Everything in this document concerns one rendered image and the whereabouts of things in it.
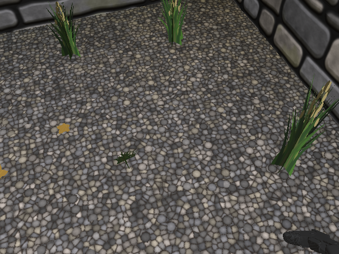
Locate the right robot hand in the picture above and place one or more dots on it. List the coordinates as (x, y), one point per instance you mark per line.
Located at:
(314, 239)

